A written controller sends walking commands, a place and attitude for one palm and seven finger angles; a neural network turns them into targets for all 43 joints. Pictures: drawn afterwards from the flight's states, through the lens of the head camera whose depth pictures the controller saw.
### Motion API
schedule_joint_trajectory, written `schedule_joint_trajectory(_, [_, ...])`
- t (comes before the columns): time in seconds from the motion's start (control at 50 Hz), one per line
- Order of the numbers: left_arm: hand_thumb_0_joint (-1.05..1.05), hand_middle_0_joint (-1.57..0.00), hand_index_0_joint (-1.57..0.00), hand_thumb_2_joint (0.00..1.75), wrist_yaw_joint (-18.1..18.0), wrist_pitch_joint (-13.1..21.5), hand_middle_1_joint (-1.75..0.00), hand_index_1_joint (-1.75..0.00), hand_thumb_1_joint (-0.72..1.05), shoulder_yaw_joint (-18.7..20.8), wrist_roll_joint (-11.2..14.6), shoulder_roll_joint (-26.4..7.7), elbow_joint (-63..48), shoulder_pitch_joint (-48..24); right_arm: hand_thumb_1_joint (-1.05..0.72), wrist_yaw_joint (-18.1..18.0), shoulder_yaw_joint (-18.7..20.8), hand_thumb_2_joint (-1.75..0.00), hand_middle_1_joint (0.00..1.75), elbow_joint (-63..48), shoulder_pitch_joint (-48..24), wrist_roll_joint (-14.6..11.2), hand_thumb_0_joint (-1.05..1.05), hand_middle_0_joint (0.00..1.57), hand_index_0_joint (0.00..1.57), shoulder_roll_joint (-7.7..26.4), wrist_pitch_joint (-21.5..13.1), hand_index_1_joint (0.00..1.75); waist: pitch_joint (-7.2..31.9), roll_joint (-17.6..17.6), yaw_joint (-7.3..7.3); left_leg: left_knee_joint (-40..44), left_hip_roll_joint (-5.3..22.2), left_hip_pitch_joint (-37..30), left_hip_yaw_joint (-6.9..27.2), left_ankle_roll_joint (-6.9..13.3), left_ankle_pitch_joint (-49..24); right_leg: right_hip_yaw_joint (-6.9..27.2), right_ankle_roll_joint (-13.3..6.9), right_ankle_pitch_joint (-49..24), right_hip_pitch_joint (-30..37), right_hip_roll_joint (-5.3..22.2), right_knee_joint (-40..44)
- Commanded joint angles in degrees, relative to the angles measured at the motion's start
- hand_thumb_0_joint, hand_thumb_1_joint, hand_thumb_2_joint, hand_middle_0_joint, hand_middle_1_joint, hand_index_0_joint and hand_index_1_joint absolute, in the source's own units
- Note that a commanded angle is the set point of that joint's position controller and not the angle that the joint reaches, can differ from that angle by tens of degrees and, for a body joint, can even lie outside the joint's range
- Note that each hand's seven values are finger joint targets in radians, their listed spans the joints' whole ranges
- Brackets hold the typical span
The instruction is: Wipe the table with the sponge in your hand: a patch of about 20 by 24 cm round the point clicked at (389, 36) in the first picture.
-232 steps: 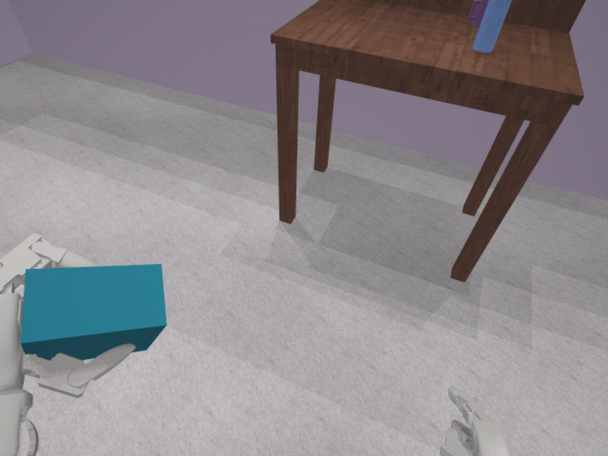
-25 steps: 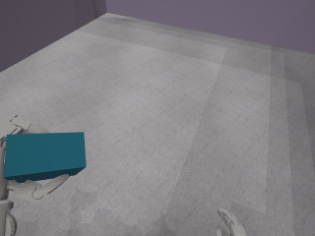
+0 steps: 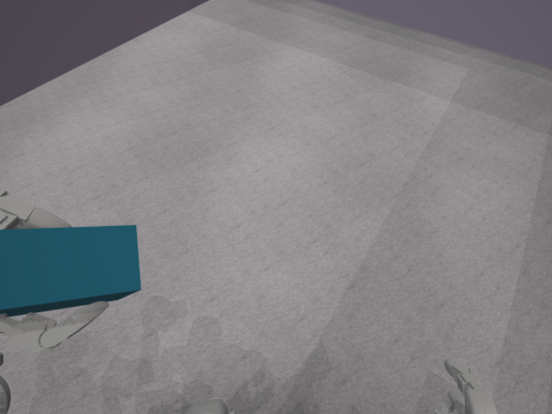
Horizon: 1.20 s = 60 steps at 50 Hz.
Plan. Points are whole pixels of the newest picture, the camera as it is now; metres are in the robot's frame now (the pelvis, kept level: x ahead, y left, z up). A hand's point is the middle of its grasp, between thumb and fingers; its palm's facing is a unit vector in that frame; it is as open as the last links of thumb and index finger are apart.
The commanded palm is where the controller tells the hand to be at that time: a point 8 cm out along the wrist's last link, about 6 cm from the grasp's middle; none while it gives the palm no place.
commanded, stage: walk to a spot facing it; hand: left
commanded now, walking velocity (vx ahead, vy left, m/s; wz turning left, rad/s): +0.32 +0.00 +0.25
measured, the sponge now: (86, 270) +0.22 +0.21 +0.17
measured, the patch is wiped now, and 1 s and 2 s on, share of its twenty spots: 0.00 0.00 0.00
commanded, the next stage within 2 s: turn to face it in 0.34 s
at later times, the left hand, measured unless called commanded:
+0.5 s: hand (104, 207) +0.30 +0.23 +0.16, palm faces +0.52 -0.72 -0.45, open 10.5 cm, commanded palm +0.24 +0.26 +0.18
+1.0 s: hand (188, 145) +0.41 +0.15 +0.17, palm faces +0.25 -0.86 -0.44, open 10.5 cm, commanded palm +0.36 +0.20 +0.18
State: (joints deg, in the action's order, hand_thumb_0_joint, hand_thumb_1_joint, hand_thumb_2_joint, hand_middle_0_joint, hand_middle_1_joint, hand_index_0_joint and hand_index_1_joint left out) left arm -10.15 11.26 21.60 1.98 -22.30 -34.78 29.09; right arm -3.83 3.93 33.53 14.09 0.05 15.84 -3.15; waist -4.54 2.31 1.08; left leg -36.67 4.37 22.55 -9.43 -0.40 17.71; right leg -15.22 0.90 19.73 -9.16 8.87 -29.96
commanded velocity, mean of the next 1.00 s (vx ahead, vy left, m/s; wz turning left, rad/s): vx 0.11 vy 0.00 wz -0.31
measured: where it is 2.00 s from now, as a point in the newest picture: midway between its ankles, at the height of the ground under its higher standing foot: outside the picture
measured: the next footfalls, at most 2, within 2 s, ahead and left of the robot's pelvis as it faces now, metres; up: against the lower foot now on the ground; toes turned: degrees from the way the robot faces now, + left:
left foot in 0.04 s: +0.10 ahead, +0.13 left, +0.00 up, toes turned +10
right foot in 0.42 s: +0.21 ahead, -0.13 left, +0.00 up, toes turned -7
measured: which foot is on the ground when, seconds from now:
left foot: up 0.00-0.02, down 0.04-0.42, up 0.44-0.76, down 0.78-1.00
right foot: down 0.00-0.04, up 0.06-0.40, down 0.42-0.80, up 0.82-1.00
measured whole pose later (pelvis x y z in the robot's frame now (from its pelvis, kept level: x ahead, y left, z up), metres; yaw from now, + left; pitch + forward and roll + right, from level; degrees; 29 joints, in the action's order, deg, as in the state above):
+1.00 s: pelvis +0.15 -0.04 +0.00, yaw -11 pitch +0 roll -1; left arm -8.0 10.0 20.8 1.1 -20.7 -29.8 25.6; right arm 0.1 -1.4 29.9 11.2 -0.5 8.8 -2.8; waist -4.9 -1.4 2.2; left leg -31.1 10.2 13.1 -13.6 -2.7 16.4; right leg -5.5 2.7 21.6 -25.1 1.3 -50.0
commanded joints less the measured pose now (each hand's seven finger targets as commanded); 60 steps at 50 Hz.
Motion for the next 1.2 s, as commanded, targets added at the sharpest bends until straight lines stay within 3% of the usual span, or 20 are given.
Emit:
schedule_joint_trajectory(0.0, [0.0, -1.2, -1.2, 1.3, -2.1, 3.7, -1.6, -1.6, 0.1, 5.6, 0.3, -7.5, -12.2, -5.9, -0.9, -0.8, 1.0, -0.9, 0.3, -9.8, -3.6, -0.2, 0.0, 0.2, 0.2, 3.1, -2.7, 0.3, 15.7, -10.4, -2.91, 12.4, 1.9, -24.2, 7.3, 4.6, -7.2, 2.5, -1.0, -16.1, -7.6, 3.4, -23.6])
schedule_joint_trajectory(0.02, [0.0, -1.2, -1.2, 1.3, -1.9, 4.9, -1.6, -1.6, 0.1, 5.0, 0.1, -6.9, -14.1, -6.1, -0.9, -0.3, 0.9, -0.9, 0.3, -10.1, -4.8, -0.1, 0.0, 0.2, 0.2, 4.0, -2.8, 0.3, 15.5, -25.7, -2.1, 15.4, 17.0, -31.8, 30.9, 12.4, -24.8, 4.5, 1.6, 13.4, -23.8, -4.4, -37.7])
schedule_joint_trajectory(0.04, [0.0, -1.2, -1.2, 1.3, -1.9, 5.6, -1.6, -1.6, 0.1, 5.6, -1.2, -9.6, -12.0, -6.7, -0.9, 0.2, -0.3, -0.9, 0.3, -9.7, -4.5, 0.1, 0.0, 0.2, 0.2, 2.3, -3.4, 0.3, 13.8, -21.7, -2.03, 16.4, 21.2, -33.0, 39.3, 16.3, -33.1, 10.3, 0.1, 17.6, -29.9, -5.3, -45.5])
schedule_joint_trajectory(0.08, [0.0, -1.2, -1.2, 1.3, -0.5, 5.1, -1.6, -1.6, 0.1, 7.8, -1.2, -11.9, -10.9, -8.4, -0.9, 0.8, 0.1, -0.9, 0.3, -7.8, -6.0, -0.5, 0.0, 0.2, 0.2, 2.9, -3.4, 0.3, 11.8, -14.0, -2.05, 17.1, 19.9, -25.5, 33.6, 16.3, -21.9, 14.4, 0.6, 12.2, -32.5, -0.8, -46.9])
schedule_joint_trajectory(0.18, [0.0, -1.2, -1.2, 1.3, 0.4, 5.6, -1.6, -1.6, 0.1, 6.4, -0.1, -9.0, -18.5, -2.7, -0.9, 1.7, -1.0, -0.9, 0.3, -7.0, -6.3, -0.7, 0.0, 0.2, 0.2, 1.0, -5.5, 0.3, 9.7, -17.1, -0.58, 20.8, 11.9, -14.0, 14.6, 10.5, -15.1, 10.3, 1.9, -0.1, -25.2, -1.2, -32.9])
schedule_joint_trajectory(0.36, [0.0, -1.2, -1.2, 1.3, 1.1, 3.0, -1.6, -1.6, 0.1, 4.3, -0.3, -5.7, 0.8, -7.2, -0.9, -0.4, -1.4, -0.9, 0.3, -5.2, -6.5, -0.7, 0.0, 0.2, 0.2, 1.2, -4.1, 0.3, 9.0, -9.7, -0.37, 9.6, 9.3, -7.4, 6.6, 6.1, -4.0, 2.5, 1.9, -3.8, -1.7, -7.5, -0.3])
schedule_joint_trajectory(0.38, [0.0, -1.2, -1.2, 1.3, 1.1, 2.5, -1.6, -1.6, 0.1, 4.0, -0.6, -6.3, 2.0, -8.6, -0.9, -0.5, -1.6, -0.9, 0.3, -4.9, -6.3, -1.0, 0.0, 0.2, 0.2, 0.5, -3.7, 0.3, 9.9, -4.3, -0.33, 0.2, 6.7, -4.8, 5.2, 5.0, -1.5, 6.1, 0.7, -4.0, 2.7, -5.1, 4.1])
schedule_joint_trajectory(0.42, [0.0, -1.2, -1.2, 1.3, 0.7, 1.6, -1.6, -1.6, 0.1, 5.8, -1.3, -11.2, 0.6, -11.7, -0.9, -0.3, -2.3, -0.9, 0.3, -6.8, -9.5, -1.0, 0.0, 0.2, 0.2, -0.6, -3.5, 0.3, 10.5, 19.2, 0.7, -30.5, -4.3, 16.3, 4.8, 0.9, 17.1, 40.9, -9.4, -11.9, 11.8, 17.1, 13.6])
schedule_joint_trajectory(0.46, [0.0, -1.2, -1.2, 1.3, 1.1, 2.4, -1.6, -1.6, 0.1, 3.9, -0.6, -8.6, -0.8, -13.4, -0.9, 0.2, -2.0, -0.9, 0.3, -5.4, -9.2, -0.6, 0.0, 0.2, 0.2, 0.4, -3.7, 0.3, 8.7, 10.3, -0.68, -35.8, -0.6, 13.9, 11.2, -0.6, 10.2, 37.1, -9.2, -12.1, 5.0, 15.3, 14.6])
schedule_joint_trajectory(0.56, [0.0, -1.2, -1.2, 1.3, 0.1, 4.9, -1.6, -1.6, 0.1, 7.1, -0.8, -11.7, -12.8, -10.3, -0.9, 0.4, -3.0, -0.9, 0.3, -6.0, -11.8, 0.0, 0.0, 0.2, 0.2, 0.7, -2.2, 0.3, 10.4, 3.4, -0.87, -21.1, 0.9, 3.6, 6.0, -2.1, 4.3, 19.6, -9.8, -24.2, -3.0, 8.4, 10.5])
schedule_joint_trajectory(0.66, [0.0, -1.2, -1.2, 1.3, -1.0, 4.9, -1.6, -1.6, 0.1, 10.0, 0.6, -11.7, -14.7, -2.9, -0.9, 0.7, -2.0, -0.9, 0.3, -8.5, -9.8, 0.3, 0.0, 0.2, 0.2, 0.6, -2.9, 0.3, 14.5, 0.7, 1.25, -2.6, -1.1, -1.6, 2.7, -2.7, 2.1, 23.6, -11.0, -29.7, 1.5, 7.5, 6.3])
schedule_joint_trajectory(0.72, [0.0, -1.2, -1.2, 1.3, -1.0, 4.6, -1.6, -1.6, 0.1, 9.6, 1.0, -9.8, -11.2, -2.0, -0.9, 0.8, -1.1, -0.9, 0.3, -8.7, -6.8, -0.1, 0.0, 0.2, 0.2, 1.5, -2.0, 0.3, 17.1, -0.8, -0.54, 8.9, -0.7, -11.2, 1.8, -3.0, -7.1, 23.3, -7.1, -27.7, -1.2, 4.4, 0.7])
schedule_joint_trajectory(0.78, [0.0, -1.2, -1.2, 1.3, 0.0, 5.4, -1.6, -1.6, 0.1, 8.9, 0.8, -9.2, -8.7, -2.5, -0.9, 0.7, 0.1, -0.9, 0.3, -10.5, -6.4, -0.7, 0.0, 0.2, 0.2, 3.6, -1.4, 0.3, 14.2, -17.2, -0.16, 14.8, 20.3, -21.8, 20.2, 6.2, -36.3, 15.4, 0.6, 8.4, -19.6, -7.1, -16.9])
schedule_joint_trajectory(0.8, [0.0, -1.2, -1.2, 1.3, 0.6, 5.6, -1.6, -1.6, 0.1, 9.2, 0.2, -9.6, -4.1, 0.2, -0.9, 1.0, -0.2, -0.9, 0.3, -10.4, -6.2, -0.5, 0.0, 0.2, 0.2, 2.8, -1.5, 0.3, 13.0, -16.9, 0.12, 15.0, 23.5, -22.1, 20.8, 8.7, -42.1, 13.8, 1.0, 14.5, -23.0, -8.3, -26.7])
schedule_joint_trajectory(0.9, [0.0, -1.2, -1.2, 1.3, 2.0, 4.1, -1.6, -1.6, 0.1, 1.7, -0.7, -5.5, -10.7, -7.6, -0.9, 3.3, -0.3, -0.9, 0.3, -10.7, -5.0, -0.8, 0.0, 0.2, 0.2, 3.8, -1.9, 0.3, 10.1, -16.9, -0.95, 11.2, 17.0, -21.3, 3.4, 4.2, -45.9, 10.2, 1.7, 1.7, -21.5, -7.0, -22.3])
schedule_joint_trajectory(1.04, [0.0, -1.2, -1.2, 1.3, 1.5, 2.4, -1.6, -1.6, 0.1, 7.3, -0.2, -11.3, -11.3, -5.1, -0.9, 3.4, -1.1, -0.9, 0.3, -11.9, -5.4, -0.8, 0.0, 0.2, 0.2, 3.1, -3.3, 0.3, 9.7, -19.0, 0.0, 8.1, 18.1, -15.9, -2.2, 1.5, -29.5, 5.6, 2.3, -1.1, -9.1, -8.2, -7.4])
schedule_joint_trajectory(1.08, [0.0, -1.2, -1.2, 1.3, 1.5, 2.5, -1.6, -1.6, 0.1, 8.0, -0.2, -11.2, -11.4, -4.5, -0.9, 3.9, -1.1, -0.9, 0.3, -11.6, -4.5, -1.2, 0.0, 0.2, 0.2, 2.5, -3.1, 0.3, 11.8, -14.0, 0.31, -2.2, 15.6, -12.6, -3.2, -0.3, -24.1, 7.0, 1.3, -11.0, -0.9, -7.4, 0.5])
schedule_joint_trajectory(1.1, [0.0, -1.2, -1.2, 1.3, 1.2, 2.8, -1.6, -1.6, 0.1, 9.0, -0.5, -12.8, -11.6, -5.1, -0.9, 4.0, -1.1, -0.9, 0.3, -11.7, -4.3, -1.4, 0.0, 0.2, 0.2, 1.4, -2.8, 0.3, 13.4, -3.9, 0.16, -14.0, 10.8, -7.5, -5.1, -2.4, -12.8, 15.5, -1.7, -28.9, 4.2, -1.2, 3.8])
schedule_joint_trajectory(1.12, [0.0, -1.2, -1.2, 1.3, 0.6, 2.9, -1.6, -1.6, 0.1, 11.7, -0.1, -15.2, -11.2, -3.7, -0.9, 3.5, -2.0, -0.9, 0.3, -13.0, -6.7, -1.1, 0.0, 0.2, 0.2, -0.5, -2.8, 0.3, 14.3, 10.8, 0.86, -25.9, 2.2, 7.6, -2.5, -4.6, 17.8, 33.4, -8.1, -60.4, 11.6, 8.4, 3.3])
schedule_joint_trajectory(1.18, [0.0, -1.2, -1.2, 1.3, 0.3, 1.8, -1.6, -1.6, 0.1, 15.1, 1.9, -15.2, -11.7, 2.9, -0.9, 3.5, -1.9, -0.9, 0.3, -11.6, -8.9, -1.0, 0.0, 0.2, 0.2, -0.7, -0.8, 0.3, 16.4, 5.5, 0.05, -38.7, 2.6, 12.9, 10.8, -5.5, 14.0, 36.3, -10.0, -52.2, 11.5, 9.6, 2.6])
